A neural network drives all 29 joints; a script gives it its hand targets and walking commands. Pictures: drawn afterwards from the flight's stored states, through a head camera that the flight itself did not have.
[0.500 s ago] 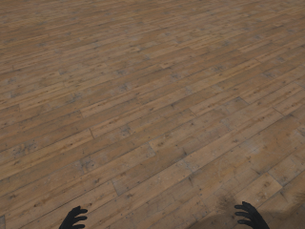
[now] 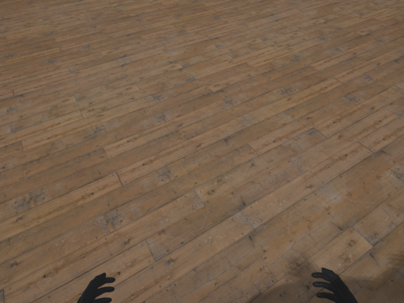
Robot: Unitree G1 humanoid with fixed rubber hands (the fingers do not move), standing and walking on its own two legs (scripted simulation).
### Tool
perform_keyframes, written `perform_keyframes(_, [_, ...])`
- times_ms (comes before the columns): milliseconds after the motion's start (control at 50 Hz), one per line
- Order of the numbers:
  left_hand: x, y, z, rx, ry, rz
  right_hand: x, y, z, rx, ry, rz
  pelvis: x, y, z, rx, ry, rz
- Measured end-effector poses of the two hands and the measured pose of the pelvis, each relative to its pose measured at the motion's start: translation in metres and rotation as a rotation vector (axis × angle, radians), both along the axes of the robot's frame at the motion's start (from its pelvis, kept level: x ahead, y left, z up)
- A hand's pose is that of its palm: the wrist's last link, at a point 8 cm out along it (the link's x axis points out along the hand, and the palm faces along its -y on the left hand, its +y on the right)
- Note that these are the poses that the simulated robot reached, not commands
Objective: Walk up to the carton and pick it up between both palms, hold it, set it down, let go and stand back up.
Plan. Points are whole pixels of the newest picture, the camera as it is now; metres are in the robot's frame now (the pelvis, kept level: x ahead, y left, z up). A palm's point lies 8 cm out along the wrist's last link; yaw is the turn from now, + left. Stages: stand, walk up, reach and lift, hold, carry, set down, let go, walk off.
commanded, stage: stand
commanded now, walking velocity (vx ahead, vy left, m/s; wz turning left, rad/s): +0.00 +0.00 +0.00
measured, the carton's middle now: out of the picture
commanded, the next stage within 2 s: walk up in 1.80 s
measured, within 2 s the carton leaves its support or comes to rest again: neither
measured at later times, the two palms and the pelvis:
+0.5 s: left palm out of the picture +0.12 +0.26 -0.08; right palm out of the picture +0.11 -0.26 -0.09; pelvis +0.00 +0.00 +0.00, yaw -1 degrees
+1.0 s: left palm out of the picture +0.12 +0.26 -0.09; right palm out of the picture +0.11 -0.26 -0.09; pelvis +0.00 +0.00 +0.00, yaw -1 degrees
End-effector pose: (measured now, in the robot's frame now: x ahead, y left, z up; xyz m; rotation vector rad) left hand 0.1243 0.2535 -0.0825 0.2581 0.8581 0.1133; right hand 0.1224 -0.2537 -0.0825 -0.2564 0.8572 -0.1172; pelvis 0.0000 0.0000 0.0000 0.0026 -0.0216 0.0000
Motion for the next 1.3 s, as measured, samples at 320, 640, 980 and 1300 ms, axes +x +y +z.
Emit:
perform_keyframes(320, [-0.003,0.001,-0.001,0.003,0.013,-0.008,-0.009,-0.002,-0.001,-0.003,0.018,-0.013,-0.001,0.001,0.001,0.001,-0.002,-0.009])
perform_keyframes(640, [-0.006,0.004,-0.002,0.009,0.036,-0.004,-0.013,-0.002,-0.005,-0.001,0.049,-0.025,0.000,0.002,0.002,0.001,-0.001,-0.012])
perform_keyframes(980, [-0.008,0.005,-0.003,0.013,0.055,-0.004,-0.015,-0.003,-0.006,0.001,0.057,-0.032,0.000,0.003,0.003,0.003,0.001,-0.018])
perform_keyframes(1300, [0.001,0.002,-0.002,0.012,0.040,-0.020,-0.019,-0.007,-0.006,-0.002,0.060,-0.057,0.004,0.002,0.003,0.003,-0.003,-0.031])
